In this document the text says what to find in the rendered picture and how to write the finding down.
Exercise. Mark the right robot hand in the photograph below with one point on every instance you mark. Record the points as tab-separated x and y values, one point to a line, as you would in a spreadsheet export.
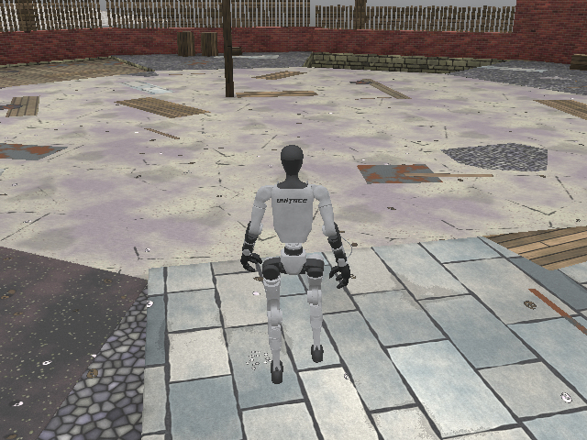
345	275

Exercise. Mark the robot left upper arm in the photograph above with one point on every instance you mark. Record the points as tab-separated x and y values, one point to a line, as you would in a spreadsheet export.
263	194

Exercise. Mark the robot right forearm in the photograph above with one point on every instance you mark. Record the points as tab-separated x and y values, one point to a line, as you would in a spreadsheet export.
337	248

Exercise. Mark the robot left forearm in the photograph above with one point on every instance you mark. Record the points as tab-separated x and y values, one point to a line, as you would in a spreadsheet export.
249	242

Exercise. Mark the humanoid robot head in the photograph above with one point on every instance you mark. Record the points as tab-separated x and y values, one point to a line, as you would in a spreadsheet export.
292	160

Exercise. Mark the robot right upper arm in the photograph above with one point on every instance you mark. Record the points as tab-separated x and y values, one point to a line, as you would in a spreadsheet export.
326	210

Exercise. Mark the robot right foot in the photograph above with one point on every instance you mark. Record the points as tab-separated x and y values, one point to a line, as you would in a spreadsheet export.
317	355

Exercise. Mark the left robot hand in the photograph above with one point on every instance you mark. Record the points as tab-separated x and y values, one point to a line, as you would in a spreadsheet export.
255	258

